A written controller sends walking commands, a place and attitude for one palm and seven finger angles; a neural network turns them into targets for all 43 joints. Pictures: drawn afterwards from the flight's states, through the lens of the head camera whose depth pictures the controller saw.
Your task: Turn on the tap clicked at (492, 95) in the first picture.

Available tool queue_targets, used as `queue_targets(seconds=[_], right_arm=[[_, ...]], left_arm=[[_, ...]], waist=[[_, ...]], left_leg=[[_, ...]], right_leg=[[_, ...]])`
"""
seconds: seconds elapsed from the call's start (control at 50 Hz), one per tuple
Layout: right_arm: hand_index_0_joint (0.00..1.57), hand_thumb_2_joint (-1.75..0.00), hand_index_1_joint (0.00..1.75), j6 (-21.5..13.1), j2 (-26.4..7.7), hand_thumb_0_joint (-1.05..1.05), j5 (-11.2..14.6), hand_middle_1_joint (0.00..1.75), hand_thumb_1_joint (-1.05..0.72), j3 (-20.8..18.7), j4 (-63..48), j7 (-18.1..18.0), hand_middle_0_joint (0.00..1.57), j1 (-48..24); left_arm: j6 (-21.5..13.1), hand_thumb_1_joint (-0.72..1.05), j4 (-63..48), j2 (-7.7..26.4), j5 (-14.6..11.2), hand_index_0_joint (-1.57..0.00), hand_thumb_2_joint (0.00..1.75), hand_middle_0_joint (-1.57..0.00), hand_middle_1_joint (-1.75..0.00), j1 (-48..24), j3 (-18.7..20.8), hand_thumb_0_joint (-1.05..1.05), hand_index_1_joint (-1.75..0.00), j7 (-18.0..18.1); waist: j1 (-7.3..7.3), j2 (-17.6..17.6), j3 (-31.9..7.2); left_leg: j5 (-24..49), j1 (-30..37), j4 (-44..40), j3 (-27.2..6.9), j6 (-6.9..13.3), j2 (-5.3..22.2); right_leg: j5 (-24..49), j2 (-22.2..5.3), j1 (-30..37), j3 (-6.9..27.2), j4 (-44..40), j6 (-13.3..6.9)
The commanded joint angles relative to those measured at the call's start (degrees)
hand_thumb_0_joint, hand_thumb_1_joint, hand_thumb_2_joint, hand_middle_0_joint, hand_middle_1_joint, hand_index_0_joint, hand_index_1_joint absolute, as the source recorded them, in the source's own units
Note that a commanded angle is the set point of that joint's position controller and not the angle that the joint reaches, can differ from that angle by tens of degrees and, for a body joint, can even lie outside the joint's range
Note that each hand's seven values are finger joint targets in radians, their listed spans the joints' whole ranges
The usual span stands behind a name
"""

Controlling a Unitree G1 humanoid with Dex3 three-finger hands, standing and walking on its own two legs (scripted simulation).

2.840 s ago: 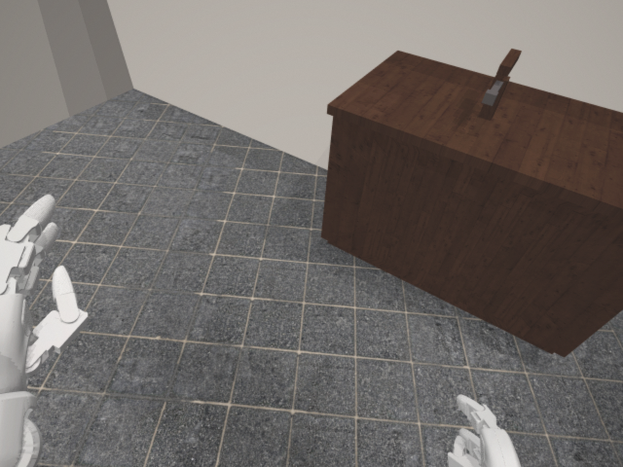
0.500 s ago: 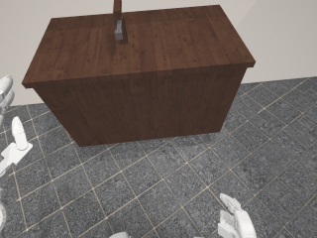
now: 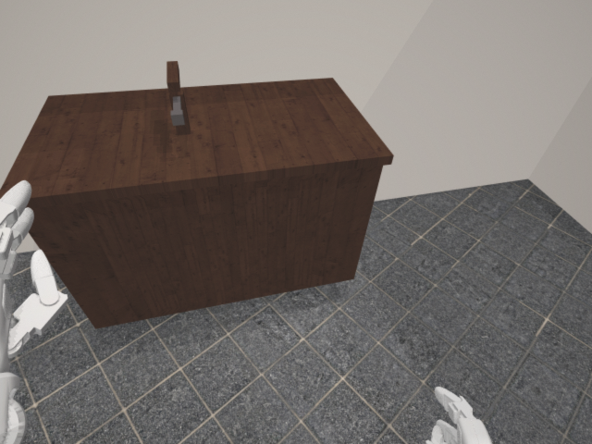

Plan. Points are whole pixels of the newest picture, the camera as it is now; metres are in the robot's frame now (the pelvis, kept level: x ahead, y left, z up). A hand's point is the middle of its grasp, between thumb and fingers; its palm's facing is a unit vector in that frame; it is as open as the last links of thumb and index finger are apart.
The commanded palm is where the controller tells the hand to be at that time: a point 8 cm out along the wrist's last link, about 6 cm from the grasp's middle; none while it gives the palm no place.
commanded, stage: take the last steps up to it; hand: left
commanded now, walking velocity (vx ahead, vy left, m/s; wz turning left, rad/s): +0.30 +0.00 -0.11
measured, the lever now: (177, 117) +0.81 +0.34 +0.04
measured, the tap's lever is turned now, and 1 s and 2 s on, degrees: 0 0 0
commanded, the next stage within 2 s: come to a stop and stand still in 1.80 s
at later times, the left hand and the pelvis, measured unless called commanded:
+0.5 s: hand (131, 255) +0.27 +0.21 +0.17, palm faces +0.38 -0.83 -0.40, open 7.4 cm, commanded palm +0.21 +0.25 +0.18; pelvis +0.04 -0.02 -0.01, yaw -2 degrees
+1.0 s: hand (185, 198) +0.37 +0.18 +0.16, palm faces +0.40 -0.81 -0.43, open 7.4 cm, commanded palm +0.32 +0.22 +0.18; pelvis +0.15 -0.05 +0.00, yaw -1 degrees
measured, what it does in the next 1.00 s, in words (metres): walks ahead: right foot, then left foot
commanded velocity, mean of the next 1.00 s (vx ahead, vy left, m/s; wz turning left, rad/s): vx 0.30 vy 0.06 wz -0.01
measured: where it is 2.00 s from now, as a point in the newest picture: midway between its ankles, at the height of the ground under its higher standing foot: (304, 437)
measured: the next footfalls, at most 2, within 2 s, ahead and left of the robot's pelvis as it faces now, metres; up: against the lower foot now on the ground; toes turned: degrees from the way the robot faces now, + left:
right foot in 0.14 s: +0.02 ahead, -0.13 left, +0.00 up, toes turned -7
left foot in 0.50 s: +0.14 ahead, +0.10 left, +0.00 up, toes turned +6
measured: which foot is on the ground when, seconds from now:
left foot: down 0.00-0.14, up 0.16-0.48, down 0.50-0.82, up 0.84-1.00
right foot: up 0.00-0.12, down 0.14-0.52, up 0.54-0.78, down 0.80-1.00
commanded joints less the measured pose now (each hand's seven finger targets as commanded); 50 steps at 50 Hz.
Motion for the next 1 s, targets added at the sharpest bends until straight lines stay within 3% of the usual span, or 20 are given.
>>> queue_targets(seconds=[0.0,0.08,0.1,0.12,0.14,0.18,0.24,0.28,0.44,0.46,0.5,0.52,0.64,0.76,0.78,0.8,0.82,0.86,0.9,0.98], right_arm=[[0.20,-0.90,0.30,-3.7,-9.0,0.00,-0.3,0.30,-0.90,-2.1,-7.1,-0.7,0.20,-6.0],[0.20,-0.90,0.30,-3.1,-8.4,0.00,-0.6,0.30,-0.90,-1.6,-6.7,-0.9,0.20,-7.0],[0.20,-0.90,0.30,-2.7,-7.7,0.00,-0.5,0.30,-0.90,-1.7,-6.6,-0.8,0.20,-6.7],[0.20,-0.90,0.30,-2.1,-6.4,0.00,-0.3,0.30,-0.90,-1.6,-7.0,-0.7,0.20,-7.0],[0.20,-0.90,0.30,-2.5,-7.0,0.00,-0.4,0.30,-0.90,-1.5,-7.2,-0.8,0.20,-8.8],[0.20,-0.90,0.30,-3.1,-7.9,0.00,-0.2,0.30,-0.90,-2.1,-6.5,-0.3,0.20,-8.2],[0.20,-0.90,0.30,-1.4,-6.6,0.00,-0.2,0.30,-0.90,-0.9,-5.6,-0.3,0.20,-8.2],[0.20,-0.90,0.30,-1.6,-6.5,0.00,-0.3,0.30,-0.90,-1.2,-5.9,-0.6,0.20,-8.0],[0.20,-0.90,0.30,-3.8,-8.0,0.00,-0.4,0.30,-0.90,-3.5,-7.2,-1.6,0.20,-5.0],[0.20,-0.90,0.30,-3.9,-9.0,0.00,-0.3,0.30,-0.90,-4.0,-7.5,-1.8,0.20,-4.3],[0.20,-0.90,0.30,-3.7,-9.8,0.00,-0.2,0.30,-0.90,-4.0,-8.2,-1.6,0.20,-5.0],[0.20,-0.90,0.30,-3.8,-8.7,0.00,-0.5,0.30,-0.90,-3.2,-7.5,-1.5,0.20,-5.6],[0.20,-0.90,0.30,-5.4,-8.6,0.00,0.2,0.30,-0.90,-3.3,-6.4,-0.7,0.20,-5.5],[0.20,-0.90,0.30,-4.5,-7.7,0.00,0.2,0.30,-0.90,-2.5,-6.3,-1.2,0.20,-6.6],[0.20,-0.90,0.30,-4.0,-7.2,0.00,0.3,0.30,-0.90,-2.6,-5.9,-1.3,0.20,-6.2],[0.20,-0.90,0.30,-3.5,-5.9,0.00,0.3,0.30,-0.90,-2.4,-6.5,-1.1,0.20,-6.4],[0.20,-0.90,0.30,-3.8,-7.0,0.00,0.1,0.30,-0.90,-2.3,-7.1,-0.9,0.20,-8.7],[0.20,-0.90,0.30,-4.0,-7.6,0.00,0.3,0.30,-0.90,-2.9,-5.6,-0.3,0.20,-8.0],[0.20,-0.90,0.30,-2.6,-6.9,0.00,0.1,0.30,-0.90,-1.7,-4.6,-0.3,0.20,-8.2],[0.20,-0.90,0.30,-2.4,-6.8,0.00,-0.4,0.30,-0.90,-1.8,-5.8,-0.5,0.20,-8.9]], left_arm=[[-3.5,0.90,-12.5,7.3,0.6,-0.20,0.90,-0.20,-0.30,-8.1,0.3,0.00,-0.30,0.8],[-2.6,0.90,-10.4,10.0,0.6,-0.20,0.90,-0.20,-0.30,-8.7,3.0,0.00,-0.30,1.3],[-2.5,0.90,-10.3,10.7,0.5,-0.20,0.90,-0.20,-0.30,-8.4,3.8,0.00,-0.30,1.4],[-2.5,0.90,-10.3,13.0,0.3,-0.20,0.90,-0.20,-0.30,-7.9,5.5,0.00,-0.30,1.5],[-2.3,0.90,-9.5,14.2,-0.6,-0.20,0.90,-0.20,-0.30,-7.6,6.7,0.00,-0.30,1.7],[-3.1,0.90,-10.1,13.0,-0.9,-0.20,0.90,-0.20,-0.30,-6.3,6.6,0.00,-0.30,1.2],[-4.6,0.90,-11.5,12.5,-1.1,-0.20,0.90,-0.20,-0.30,-1.8,7.8,0.00,-0.30,0.9],[-5.5,0.90,-12.2,12.1,-1.0,-0.20,0.90,-0.20,-0.30,-2.4,7.5,0.00,-0.30,1.2],[-4.9,0.90,-14.9,10.7,-1.3,-0.20,0.90,-0.20,-0.30,-2.5,5.8,0.00,-0.30,2.1],[-5.3,0.90,-16.7,11.0,-1.3,-0.20,0.90,-0.20,-0.30,-3.8,5.6,0.00,-0.30,2.0],[-6.2,0.90,-17.1,10.8,-1.4,-0.20,0.90,-0.20,-0.30,-3.7,5.9,0.00,-0.30,2.2],[-6.1,0.90,-14.5,12.9,-1.0,-0.20,0.90,-0.20,-0.30,-3.7,6.9,0.00,-0.30,1.9],[-5.5,0.90,-18.8,10.8,-1.3,-0.20,0.90,-0.20,-0.30,-0.3,6.6,0.00,-0.30,1.1],[-3.7,0.90,-10.7,10.5,-1.4,-0.20,0.90,-0.20,-0.30,-1.1,6.8,0.00,-0.30,1.2],[-3.4,0.90,-8.9,10.8,-0.9,-0.20,0.90,-0.20,-0.30,-2.2,6.7,0.00,-0.30,1.2],[-3.0,0.90,-7.6,12.4,-0.7,-0.20,0.90,-0.20,-0.30,-3.2,7.5,0.00,-0.30,1.3],[-2.9,0.90,-7.8,13.2,-1.3,-0.20,0.90,-0.20,-0.30,-5.3,8.1,0.00,-0.30,1.4],[-3.7,0.90,-7.5,11.8,-1.4,-0.20,0.90,-0.20,-0.30,-7.8,6.3,0.00,-0.30,0.4],[-5.0,0.90,-8.6,11.1,-0.7,-0.20,0.90,-0.20,-0.30,-5.0,5.9,0.00,-0.30,0.3],[-6.3,0.90,-14.6,11.7,-0.5,-0.20,0.90,-0.20,-0.30,-6.8,5.6,0.00,-0.30,0.9]], waist=[[-1.20,14.3,4.6],[-0.63,10.1,1.3],[-0.42,3.7,0.2],[-0.23,-9.5,-0.2],[0.67,-14.2,2.3],[-0.47,-8.3,1.4],[-0.81,-3.0,0.2],[-0.95,-5.3,-0.4],[-0.62,-2.2,-3.0],[-1.48,2.6,-3.8],[-1.37,18.5,-4.8],[-1.60,16.1,-3.0],[-0.48,13.3,-1.3],[-0.20,6.1,-2.7],[0.04,-2.2,-3.4],[-0.11,-18.3,-3.8],[0.75,-19.1,-1.9],[-0.43,-12.6,1.9],[-0.38,-6.0,1.7],[-0.32,-6.3,-0.6]], left_leg=[[-14.8,-5.2,-17.0,-9.5,7.1,11.9],[-20.4,-9.9,-8.3,-4.9,4.0,8.7],[-18.9,-13.7,1.4,-1.7,2.7,6.2],[-17.1,-21.8,16.5,2.5,0.5,0.6],[-16.7,-27.8,29.3,0.7,-0.8,-1.9],[-8.8,-28.4,36.1,-5.5,-1.4,1.0],[-4.1,-24.8,29.5,-3.6,-2.0,2.6],[-2.5,-20.0,20.6,-0.9,-1.5,2.3],[4.1,2.6,-3.6,5.4,0.9,-1.5],[3.8,9.1,-6.1,1.5,2.4,0.4],[9.8,19.0,-12.7,-25.7,12.0,17.8],[4.0,14.3,-15.5,-28.3,13.8,19.4],[4.9,3.4,-13.6,-7.3,9.5,11.5],[-1.2,-4.6,-1.5,-0.9,5.2,8.9],[-5.5,-9.9,10.1,2.4,3.8,5.3],[-13.2,-21.8,26.3,5.0,1.2,-1.9],[-15.9,-28.0,37.1,-1.0,0.0,-2.5],[-9.6,-28.3,41.7,-6.1,-0.6,0.8],[-5.9,-26.6,38.7,-4.7,-1.4,1.9],[-1.1,-16.7,21.1,0.2,-0.8,1.7]], right_leg=[[-3.2,-0.8,3.0,-4.1,-10.5,0.6],[-1.8,-0.9,17.6,-5.6,-28.0,-0.8],[-3.5,-5.3,20.5,1.4,-31.1,-3.4],[-10.9,-15.7,22.4,20.4,-38.0,-8.8],[-7.7,-23.7,21.9,31.7,-43.4,-12.9],[-4.4,-23.3,20.6,29.8,-42.6,-14.3],[13.3,-18.8,20.2,13.6,-38.6,-12.0],[19.1,-17.0,19.6,8.9,-37.3,-10.8],[12.4,-12.9,15.4,5.7,-26.9,-6.8],[13.0,-10.6,10.5,4.0,-18.5,-5.1],[-11.0,-1.7,-7.3,-1.7,3.5,-0.6],[-12.0,-2.5,-9.2,1.2,10.6,-1.0],[-0.8,-5.1,-1.4,-3.0,-3.2,0.5],[6.2,-3.0,16.7,-6.7,-25.1,0.4],[3.5,-7.9,20.9,1.7,-29.6,-2.1],[2.3,-20.1,26.1,25.0,-36.0,-8.2],[4.6,-27.2,25.6,34.7,-39.7,-12.0],[2.0,-25.9,20.5,30.8,-40.3,-12.5],[16.8,-22.0,20.0,17.2,-36.9,-11.3],[25.8,-18.7,17.0,4.7,-35.6,-8.8]])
